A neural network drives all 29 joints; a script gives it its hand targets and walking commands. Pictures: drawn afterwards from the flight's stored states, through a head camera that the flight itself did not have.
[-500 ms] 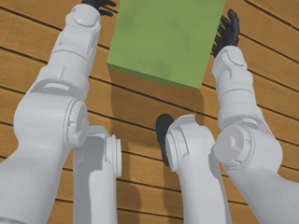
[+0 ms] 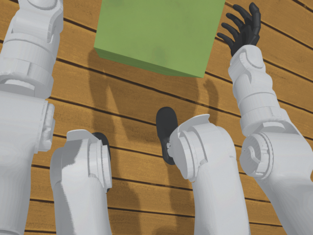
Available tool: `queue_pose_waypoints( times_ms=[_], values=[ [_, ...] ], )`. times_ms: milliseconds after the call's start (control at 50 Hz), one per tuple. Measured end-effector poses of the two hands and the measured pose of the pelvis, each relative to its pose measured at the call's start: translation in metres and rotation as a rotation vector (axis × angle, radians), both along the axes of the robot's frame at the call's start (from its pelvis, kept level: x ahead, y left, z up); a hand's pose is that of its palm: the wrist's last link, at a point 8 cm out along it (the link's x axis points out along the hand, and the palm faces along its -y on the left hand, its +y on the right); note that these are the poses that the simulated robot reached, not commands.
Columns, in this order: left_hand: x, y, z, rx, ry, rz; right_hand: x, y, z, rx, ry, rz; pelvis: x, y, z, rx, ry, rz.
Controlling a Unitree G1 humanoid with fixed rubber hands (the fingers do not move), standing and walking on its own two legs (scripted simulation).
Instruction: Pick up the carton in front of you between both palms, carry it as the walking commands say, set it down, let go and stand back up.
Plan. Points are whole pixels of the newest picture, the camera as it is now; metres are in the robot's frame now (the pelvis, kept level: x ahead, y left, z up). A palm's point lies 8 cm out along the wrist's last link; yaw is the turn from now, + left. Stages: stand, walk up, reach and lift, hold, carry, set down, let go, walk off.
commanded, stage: set down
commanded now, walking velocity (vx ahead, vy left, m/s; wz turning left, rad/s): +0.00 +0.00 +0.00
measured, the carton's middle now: (151, 23) +0.52 -0.04 -0.26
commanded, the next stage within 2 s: let go in 0.98 s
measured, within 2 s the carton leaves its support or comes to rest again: neither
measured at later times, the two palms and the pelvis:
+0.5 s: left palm out of the picture +0.59 +0.15 -0.02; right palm (302, 34) +0.46 -0.21 -0.02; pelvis +0.01 -0.01 +0.10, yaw +2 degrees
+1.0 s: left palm out of the picture +0.59 +0.16 +0.13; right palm out of the picture +0.45 -0.21 +0.14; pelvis +0.04 +0.00 +0.23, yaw +3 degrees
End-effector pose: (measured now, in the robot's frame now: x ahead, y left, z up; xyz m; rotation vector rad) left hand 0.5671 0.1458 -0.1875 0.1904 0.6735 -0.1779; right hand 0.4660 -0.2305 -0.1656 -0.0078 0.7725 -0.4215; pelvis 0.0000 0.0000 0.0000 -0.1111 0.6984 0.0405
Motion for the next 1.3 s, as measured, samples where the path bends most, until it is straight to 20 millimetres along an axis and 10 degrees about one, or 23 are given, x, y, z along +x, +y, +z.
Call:
queue_pose_waypoints(
  times_ms=[320, 1040, 1300],
  values=[
    [0.017, -0.001, 0.126, 0.035, 0.001, 0.017, -0.008, 0.022, 0.096, 0.049, -0.100, -0.042, 0.002, -0.006, 0.059, 0.046, 0.027, -0.016],
    [0.017, 0.015, 0.331, 0.021, -0.001, -0.007, -0.012, 0.019, 0.311, 0.020, -0.129, -0.035, 0.039, 0.002, 0.238, 0.057, 0.089, 0.008],
    [-0.072, 0.039, 0.381, 0.069, 0.012, 0.195, -0.059, 0.021, 0.377, -0.008, -0.035, 0.234, 0.068, -0.008, 0.305, 0.094, -0.032, 0.029]
  ],
)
